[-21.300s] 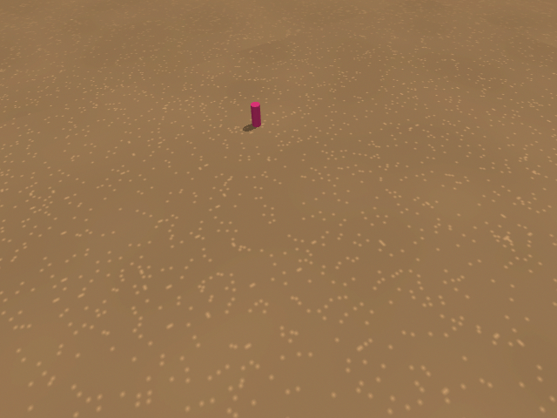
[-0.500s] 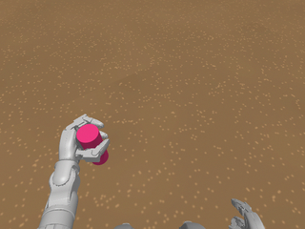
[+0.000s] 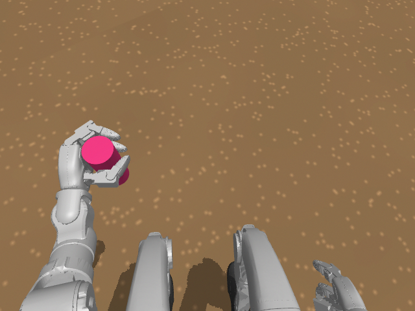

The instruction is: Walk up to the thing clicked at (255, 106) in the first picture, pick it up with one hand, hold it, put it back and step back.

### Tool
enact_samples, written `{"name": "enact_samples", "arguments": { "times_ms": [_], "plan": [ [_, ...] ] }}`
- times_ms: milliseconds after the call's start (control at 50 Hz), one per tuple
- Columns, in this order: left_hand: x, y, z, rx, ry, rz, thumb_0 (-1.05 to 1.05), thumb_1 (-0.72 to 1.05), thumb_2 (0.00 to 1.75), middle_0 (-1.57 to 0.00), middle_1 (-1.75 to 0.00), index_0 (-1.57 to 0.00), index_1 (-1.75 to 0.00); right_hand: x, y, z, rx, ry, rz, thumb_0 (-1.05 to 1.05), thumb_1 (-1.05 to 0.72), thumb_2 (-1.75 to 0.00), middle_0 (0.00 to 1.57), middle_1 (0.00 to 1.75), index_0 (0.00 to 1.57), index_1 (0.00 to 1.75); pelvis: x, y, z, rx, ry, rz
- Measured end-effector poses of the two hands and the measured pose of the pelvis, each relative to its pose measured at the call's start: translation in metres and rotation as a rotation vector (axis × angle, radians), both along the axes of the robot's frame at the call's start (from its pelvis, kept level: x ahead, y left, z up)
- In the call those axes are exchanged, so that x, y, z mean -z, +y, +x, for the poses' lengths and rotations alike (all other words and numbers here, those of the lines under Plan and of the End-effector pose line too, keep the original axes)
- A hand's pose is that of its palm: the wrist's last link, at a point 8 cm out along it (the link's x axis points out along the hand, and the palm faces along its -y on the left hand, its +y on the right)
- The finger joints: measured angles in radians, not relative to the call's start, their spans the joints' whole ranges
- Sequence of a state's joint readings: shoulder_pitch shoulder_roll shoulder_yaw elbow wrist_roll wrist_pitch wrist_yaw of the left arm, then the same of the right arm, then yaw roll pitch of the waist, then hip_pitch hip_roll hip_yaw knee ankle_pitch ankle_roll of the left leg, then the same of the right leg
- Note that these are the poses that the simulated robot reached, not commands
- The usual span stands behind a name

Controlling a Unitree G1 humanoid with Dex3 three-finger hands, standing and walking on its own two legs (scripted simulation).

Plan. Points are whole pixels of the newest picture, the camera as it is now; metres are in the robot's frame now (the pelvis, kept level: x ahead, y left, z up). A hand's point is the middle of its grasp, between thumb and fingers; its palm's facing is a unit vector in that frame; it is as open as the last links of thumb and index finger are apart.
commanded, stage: crouch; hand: left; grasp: from the side
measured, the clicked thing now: (108, 163) +0.40 +0.19 -0.05
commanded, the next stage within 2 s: lower in 1.16 s
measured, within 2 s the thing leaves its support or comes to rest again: neither
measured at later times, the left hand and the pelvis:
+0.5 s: hand (129, 182) +0.42 +0.19 -0.23, palm faces +0.06 -1.00 -0.03, open 7.3 cm; pelvis -0.05 +0.00 -0.18, yaw -2 degrees
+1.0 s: hand (135, 185) +0.43 +0.19 -0.33, palm faces +0.04 -1.00 -0.02, open 7.3 cm; pelvis -0.05 +0.01 -0.25, yaw -6 degrees
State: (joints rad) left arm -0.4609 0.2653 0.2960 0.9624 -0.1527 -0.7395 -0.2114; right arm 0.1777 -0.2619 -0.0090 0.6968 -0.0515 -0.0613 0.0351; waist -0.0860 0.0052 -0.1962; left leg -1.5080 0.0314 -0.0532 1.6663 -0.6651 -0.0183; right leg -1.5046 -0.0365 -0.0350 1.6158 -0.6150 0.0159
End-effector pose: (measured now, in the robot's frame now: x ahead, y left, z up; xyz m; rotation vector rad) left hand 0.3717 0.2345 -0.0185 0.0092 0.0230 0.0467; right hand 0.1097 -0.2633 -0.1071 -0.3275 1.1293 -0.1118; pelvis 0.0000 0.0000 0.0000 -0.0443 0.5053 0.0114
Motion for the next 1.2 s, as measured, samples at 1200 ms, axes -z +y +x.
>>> {"name": "enact_samples", "arguments": {
  "times_ms": [1200],
  "plan": [
    [0.328, 0.007, 0.044, 0.013, 0.035, 0.004, 0.02, -0.09, 1.13, -0.87, -1.05, -0.9, -1.08, 0.219, -0.009, -0.099, -0.164, 0.353, -0.147, 0.0, -0.91, -0.91, 0.2, 0.3, 0.2, 0.3, 0.254, 0.012, -0.049, 0.057, -0.061, -0.127]
  ]
}}
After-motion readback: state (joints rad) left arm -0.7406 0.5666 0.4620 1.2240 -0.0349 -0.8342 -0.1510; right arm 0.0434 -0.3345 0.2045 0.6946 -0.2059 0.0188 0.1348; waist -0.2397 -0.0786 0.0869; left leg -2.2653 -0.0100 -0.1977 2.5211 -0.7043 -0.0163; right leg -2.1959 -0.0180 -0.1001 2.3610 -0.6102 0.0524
